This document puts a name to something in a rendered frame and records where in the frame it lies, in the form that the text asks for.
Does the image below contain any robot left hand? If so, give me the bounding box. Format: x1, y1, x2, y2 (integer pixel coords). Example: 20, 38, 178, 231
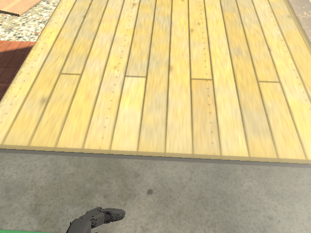
66, 207, 125, 233

